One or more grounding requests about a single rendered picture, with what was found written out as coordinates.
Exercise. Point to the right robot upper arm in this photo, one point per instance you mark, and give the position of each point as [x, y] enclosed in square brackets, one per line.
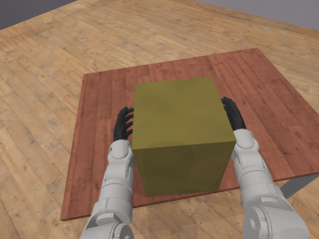
[264, 222]

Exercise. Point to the robot left hand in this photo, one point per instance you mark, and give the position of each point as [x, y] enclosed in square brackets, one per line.
[120, 130]

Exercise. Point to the left robot forearm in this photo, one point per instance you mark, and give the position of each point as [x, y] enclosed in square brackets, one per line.
[114, 204]

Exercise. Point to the carton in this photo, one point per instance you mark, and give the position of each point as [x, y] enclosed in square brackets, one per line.
[182, 138]

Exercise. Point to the robot right hand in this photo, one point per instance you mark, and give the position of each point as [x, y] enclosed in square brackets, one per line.
[233, 113]

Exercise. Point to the left robot upper arm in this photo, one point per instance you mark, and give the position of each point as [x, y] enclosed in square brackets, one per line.
[115, 230]

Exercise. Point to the table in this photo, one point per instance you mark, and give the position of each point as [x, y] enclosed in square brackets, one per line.
[283, 123]

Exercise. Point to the right robot forearm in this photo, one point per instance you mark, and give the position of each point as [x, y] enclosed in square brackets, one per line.
[255, 181]

